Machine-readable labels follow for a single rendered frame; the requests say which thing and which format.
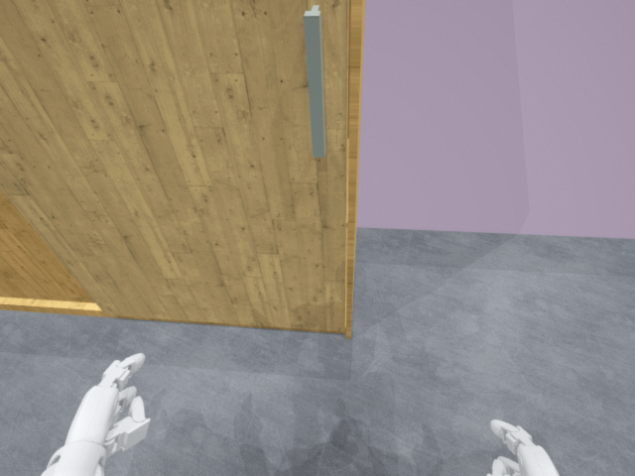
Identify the handle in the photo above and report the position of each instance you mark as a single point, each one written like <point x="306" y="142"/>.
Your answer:
<point x="312" y="21"/>

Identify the robot left forearm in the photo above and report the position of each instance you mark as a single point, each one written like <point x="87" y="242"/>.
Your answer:
<point x="81" y="458"/>

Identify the left robot hand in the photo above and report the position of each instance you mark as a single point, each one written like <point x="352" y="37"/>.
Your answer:
<point x="102" y="405"/>

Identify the right robot hand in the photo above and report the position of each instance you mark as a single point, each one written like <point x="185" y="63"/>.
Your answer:
<point x="533" y="460"/>

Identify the wardrobe door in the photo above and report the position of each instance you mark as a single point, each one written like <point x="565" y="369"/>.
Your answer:
<point x="28" y="266"/>
<point x="163" y="150"/>

